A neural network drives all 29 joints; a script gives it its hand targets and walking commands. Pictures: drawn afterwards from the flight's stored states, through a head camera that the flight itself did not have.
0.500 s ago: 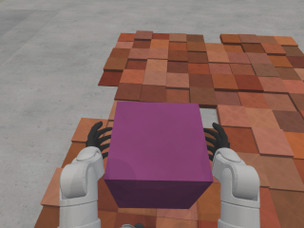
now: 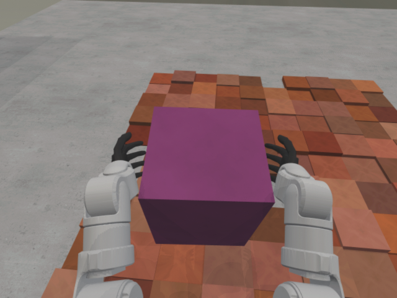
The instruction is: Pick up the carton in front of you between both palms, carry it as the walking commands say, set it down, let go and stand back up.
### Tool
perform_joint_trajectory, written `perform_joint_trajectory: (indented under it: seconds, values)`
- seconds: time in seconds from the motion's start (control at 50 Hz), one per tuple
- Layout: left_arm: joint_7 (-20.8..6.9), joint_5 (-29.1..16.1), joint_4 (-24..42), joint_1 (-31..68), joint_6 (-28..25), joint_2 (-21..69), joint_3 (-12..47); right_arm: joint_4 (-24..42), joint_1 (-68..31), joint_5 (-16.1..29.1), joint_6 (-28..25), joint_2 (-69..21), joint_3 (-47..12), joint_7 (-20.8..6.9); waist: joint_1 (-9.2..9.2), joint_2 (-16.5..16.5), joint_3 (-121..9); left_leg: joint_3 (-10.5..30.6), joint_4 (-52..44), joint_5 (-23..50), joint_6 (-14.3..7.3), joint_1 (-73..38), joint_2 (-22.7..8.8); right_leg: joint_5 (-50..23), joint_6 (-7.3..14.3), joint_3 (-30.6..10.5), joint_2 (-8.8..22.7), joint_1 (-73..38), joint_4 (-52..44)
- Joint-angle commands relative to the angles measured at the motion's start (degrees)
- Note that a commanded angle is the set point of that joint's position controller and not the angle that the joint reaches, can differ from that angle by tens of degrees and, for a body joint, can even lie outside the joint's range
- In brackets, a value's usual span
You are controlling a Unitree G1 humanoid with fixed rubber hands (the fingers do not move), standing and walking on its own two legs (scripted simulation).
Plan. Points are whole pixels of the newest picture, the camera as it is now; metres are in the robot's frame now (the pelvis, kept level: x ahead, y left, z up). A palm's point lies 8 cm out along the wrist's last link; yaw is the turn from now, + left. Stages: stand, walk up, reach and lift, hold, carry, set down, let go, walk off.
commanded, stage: carry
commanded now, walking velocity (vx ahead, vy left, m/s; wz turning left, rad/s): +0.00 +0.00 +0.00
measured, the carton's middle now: (203, 182) +0.36 +0.00 +0.06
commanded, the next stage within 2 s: none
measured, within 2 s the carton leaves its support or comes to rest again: neither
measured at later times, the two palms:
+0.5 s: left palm (129, 174) +0.36 +0.15 +0.10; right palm (278, 174) +0.35 -0.16 +0.10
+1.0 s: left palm (122, 171) +0.35 +0.16 +0.11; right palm (276, 168) +0.36 -0.15 +0.11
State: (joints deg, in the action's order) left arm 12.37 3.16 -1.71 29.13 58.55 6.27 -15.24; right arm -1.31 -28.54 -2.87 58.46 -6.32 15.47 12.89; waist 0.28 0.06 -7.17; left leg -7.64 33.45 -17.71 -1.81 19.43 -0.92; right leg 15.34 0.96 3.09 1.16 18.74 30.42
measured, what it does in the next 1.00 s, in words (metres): stands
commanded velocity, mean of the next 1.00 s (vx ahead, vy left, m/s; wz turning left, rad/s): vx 0.13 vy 0.00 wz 0.00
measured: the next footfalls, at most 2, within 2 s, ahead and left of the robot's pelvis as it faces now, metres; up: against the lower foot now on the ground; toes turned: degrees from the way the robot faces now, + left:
right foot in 1.40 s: +0.35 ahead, -0.08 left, +0.01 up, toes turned -4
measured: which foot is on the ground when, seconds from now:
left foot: down 0.00-1.00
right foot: down 0.00-1.00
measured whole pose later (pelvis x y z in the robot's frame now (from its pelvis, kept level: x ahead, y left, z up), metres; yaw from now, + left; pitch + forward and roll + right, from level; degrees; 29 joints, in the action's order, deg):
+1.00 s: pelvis +0.03 +0.01 +0.00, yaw +1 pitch +3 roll +0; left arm 12.2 6.2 -6.6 26.6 57.3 8.9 -16.5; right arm -6.8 -26.7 -4.4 57.5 -7.0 18.1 12.0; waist 0.1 0.9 -9.2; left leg -7.6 32.7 -21.1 -1.9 16.0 -1.0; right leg 17.3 1.0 4.5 1.7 13.9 27.8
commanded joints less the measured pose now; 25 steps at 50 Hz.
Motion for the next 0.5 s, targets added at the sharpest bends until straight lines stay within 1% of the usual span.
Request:
perform_joint_trajectory:
  seconds: [0.0, 0.02, 0.04, 0.06, 0.08, 0.1, 0.12, 0.14, 0.16, 0.18, 0.2, 0.22, 0.24, 0.26, 0.28, 0.3, 0.32, 0.34, 0.36, 0.38, 0.4, 0.42, 0.44, 0.46, 0.48]
  values:
    - [0.5, -6.1, -2.7, 28.7, 0.6, 38.2, 26.5, 0.4, -31.7, 6.5, 0.3, -37.0, -28.2, 0.5, -0.42, 0.3, -18.3, 6.9, -0.9, 25.2, 0.0, -8.3, -6.2, -29.8, 1.9, -4.7, 6.5, -7.9, 0.0]
    - [0.3, -7.3, -1.0, 31.4, 0.4, 39.5, 26.6, -1.1, -31.1, 6.8, 0.5, -39.1, -28.1, 0.4, -0.28, 0.6, -18.6, 6.0, -0.5, 23.3, 0.3, -8.4, -5.7, -32.7, 2.0, -5.0, 6.7, -8.7, 0.4]
    - [0.1, -6.8, -1.8, 31.4, 0.5, 39.9, 26.2, -2.2, -31.5, 7.3, 0.7, -41.1, -28.4, 0.1, -0.03, 2.8, -19.4, 6.0, -0.2, 22.5, 0.3, -8.7, -5.8, -33.9, 2.1, -4.1, 6.7, -9.4, 0.7]
    - [-0.3, -7.9, -4.8, 31.7, 0.7, 42.9, 26.9, -0.3, -35.0, 8.3, 0.1, -41.8, -28.7, -0.2, -0.88, 2.2, -18.8, 5.6, 0.6, 23.5, 0.4, -7.5, -5.7, -38.2, 2.0, -5.0, 7.5, -10.3, 0.7]
    - [-0.4, -7.3, -4.0, 32.3, 0.3, 43.2, 26.7, -2.8, -32.9, 6.7, 0.3, -41.7, -27.7, -0.2, -0.64, 3.0, -18.6, 5.7, 0.4, 21.7, 0.4, -7.3, -5.7, -39.8, 2.1, -4.9, 7.2, -11.0, 0.4]
    - [-0.4, -6.3, -4.7, 31.4, 0.2, 42.7, 25.9, -4.1, -32.6, 6.3, 0.4, -42.7, -27.7, -0.3, -0.17, 2.4, -18.0, 5.4, 0.7, 20.1, 1.1, -6.7, -5.2, -43.6, 2.2, -5.6, 7.9, -11.9, 0.5]
    - [-0.7, -8.2, -1.9, 34.4, -0.3, 45.1, 27.7, -4.0, -31.0, 6.4, 0.0, -44.8, -27.3, -0.7, -0.01, 2.0, -19.4, 5.2, -0.3, 18.8, 1.1, -7.7, -5.2, -42.2, 2.8, -5.6, 8.9, -11.9, 0.9]
    - [-0.9, -6.8, -3.7, 33.2, -0.5, 45.5, 26.9, -2.7, -34.2, 7.0, -0.5, -45.6, -29.0, -0.9, -0.63, 2.9, -18.9, 5.7, -0.1, 18.7, 0.9, -7.7, -5.4, -40.5, 2.3, -5.1, 8.0, -11.8, 0.6]
    - [-1.0, -7.0, -3.3, 34.1, -0.8, 46.2, 27.4, -2.8, -34.5, 7.2, -0.9, -46.4, -29.0, -1.1, -0.54, 2.4, -19.7, 5.7, 0.0, 17.5, 0.8, -7.4, -4.9, -39.4, 2.3, -5.3, 7.4, -13.0, 0.1]
    - [-1.3, -7.4, -1.0, 36.3, -1.5, 47.4, 28.2, -1.6, -35.1, 7.3, -1.3, -47.7, -29.4, -1.5, -0.48, 2.5, -20.0, 6.2, 0.0, 20.5, 0.5, -7.9, -6.1, -37.9, 2.1, -5.4, 8.2, -13.4, 0.8]
    - [-1.5, -7.6, -1.2, 35.7, -1.6, 47.9, 28.6, -0.2, -36.9, 7.9, -1.9, -47.6, -29.9, -1.7, -0.61, 0.8, -21.3, 6.8, -0.5, 21.9, 0.4, -9.4, -6.5, -36.2, 2.4, -5.2, 8.2, -13.7, 0.8]
    - [-1.6, -8.6, 1.2, 36.4, -2.5, 48.3, 30.2, 1.6, -38.3, 9.2, -2.4, -48.7, -31.4, -1.9, -0.16, 2.1, -21.4, 6.4, -0.4, 22.0, 0.1, -9.9, -6.1, -35.1, 2.7, -5.3, 7.5, -12.6, 1.0]
    - [-1.4, -9.1, 1.9, 37.6, -2.6, 48.3, 31.3, 0.0, -35.9, 8.2, -2.5, -47.9, -30.2, -1.9, 0.05, -0.2, -21.1, 6.9, -0.7, 23.3, 0.1, -10.4, -6.8, -33.0, 2.2, -5.2, 7.5, -12.1, 0.6]
    - [-1.3, -9.1, 2.9, 36.9, -2.9, 47.7, 31.5, -0.1, -34.1, 7.6, -2.7, -47.5, -29.9, -1.6, -0.07, -1.7, -21.7, 7.5, -0.2, 26.2, -0.3, -10.6, -7.2, -33.1, 2.4, -5.1, 7.3, -13.3, 0.7]
    - [-1.4, -9.0, 1.3, 34.3, -2.9, 47.4, 31.8, 2.1, -33.7, 7.7, -3.1, -46.1, -30.9, -1.5, -0.17, -1.1, -22.2, 7.3, -0.5, 25.2, -0.2, -11.8, -7.2, -32.3, 2.6, -5.2, 7.4, -11.7, 0.7]
    - [-1.6, -8.5, 1.8, 34.4, -3.0, 46.9, 31.4, 2.4, -33.5, 6.8, -2.9, -45.6, -31.3, -1.4, -0.04, 0.4, -21.2, 7.2, -0.6, 25.8, -0.5, -11.4, -7.5, -30.8, 2.5, -4.9, 6.8, -11.3, 0.1]
    - [-1.5, -8.7, 3.7, 35.0, -3.2, 45.8, 31.9, -0.1, -31.4, 7.2, -2.8, -46.3, -31.4, -1.6, 0.05, 1.0, -21.8, 7.8, -0.9, 25.4, -0.9, -11.0, -7.3, -31.3, 2.7, -4.8, 7.3, -13.4, 1.0]
    - [-1.5, -9.7, 4.2, 34.9, -3.2, 46.3, 33.5, 0.9, -28.9, 7.3, -3.1, -45.7, -31.0, -1.7, 0.2, -1.0, -22.1, 7.6, -0.7, 27.3, -0.7, -11.1, -7.3, -30.5, 2.3, -4.3, 6.9, -13.6, 1.3]
    - [-1.3, -7.7, 3.5, 32.6, -3.4, 45.4, 31.6, 2.3, -32.4, 8.1, -3.1, -45.9, -32.6, -1.7, 0.0, 0.5, -22.0, 7.0, -0.2, 27.4, -0.8, -11.5, -6.8, -32.4, 2.3, -4.3, 6.7, -12.4, 1.5]
    - [-1.3, -8.2, 4.3, 32.9, -3.5, 45.6, 31.6, 3.1, -31.0, 8.0, -3.3, -46.1, -32.5, -1.8, -0.39, 0.4, -23.5, 7.1, -0.4, 28.3, -0.8, -12.7, -7.4, -31.6, 2.5, -4.6, 6.9, -13.2, 1.2]
    - [-1.4, -9.3, 2.9, 31.5, -3.1, 46.0, 32.3, 5.1, -31.0, 8.0, -3.5, -44.4, -32.0, -1.6, -0.13, -0.1, -22.4, 7.0, -0.5, 26.6, -0.6, -11.8, -7.1, -31.0, 2.2, -4.2, 7.0, -13.4, 1.1]
    - [-1.3, -7.2, 2.0, 30.0, -3.1, 44.6, 31.4, 3.1, -30.9, 7.0, -3.0, -44.1, -32.1, -1.4, -0.4, 0.2, -21.3, 6.7, -1.2, 27.6, -0.4, -11.7, -7.0, -30.6, 2.3, -4.3, 7.1, -12.4, 0.6]
    - [-1.4, -7.8, 3.2, 29.6, -3.0, 44.9, 31.7, 5.2, -31.6, 8.2, -3.4, -44.4, -32.4, -1.6, -0.18, -0.1, -21.3, 6.7, -0.5, 27.3, -0.4, -11.8, -6.4, -33.9, 2.4, -4.7, 7.3, -12.8, 1.6]
    - [-1.4, -7.7, 2.4, 29.3, -2.9, 44.8, 31.0, 4.8, -31.3, 8.0, -3.1, -44.0, -32.8, -1.6, -0.56, 0.5, -21.8, 6.9, -0.2, 28.6, -0.7, -11.8, -7.0, -34.4, 2.3, -4.7, 7.4, -13.3, 0.9]
    - [-1.5, -8.2, 2.1, 29.9, -3.0, 45.2, 31.5, 4.8, -32.0, 8.3, -3.3, -43.8, -33.1, -1.7, 0.01, 0.6, -21.5, 6.4, -0.1, 28.5, -0.6, -12.0, -7.0, -35.5, 2.2, -4.2, 7.1, -14.1, 1.4]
